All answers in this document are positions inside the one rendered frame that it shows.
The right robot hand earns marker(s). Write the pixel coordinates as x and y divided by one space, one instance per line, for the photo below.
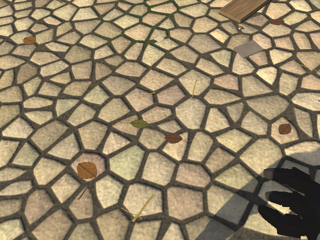
307 207

